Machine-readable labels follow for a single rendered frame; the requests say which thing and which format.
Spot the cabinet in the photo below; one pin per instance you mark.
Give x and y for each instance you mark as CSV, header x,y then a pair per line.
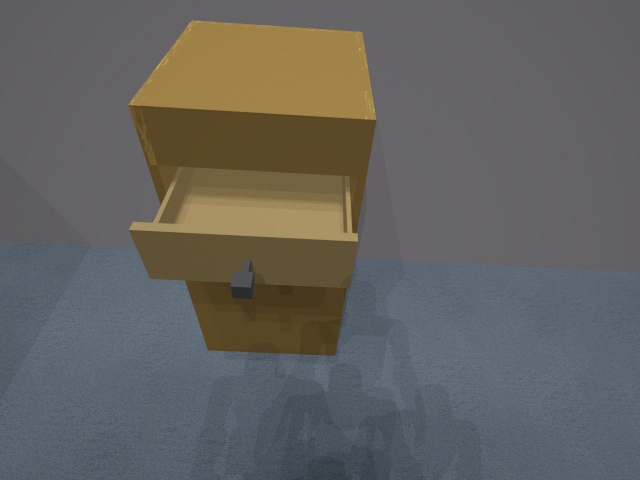
x,y
261,98

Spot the handle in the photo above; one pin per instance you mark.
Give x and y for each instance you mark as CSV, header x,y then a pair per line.
x,y
242,285

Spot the drawer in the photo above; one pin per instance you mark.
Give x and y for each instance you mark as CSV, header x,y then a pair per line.
x,y
296,228

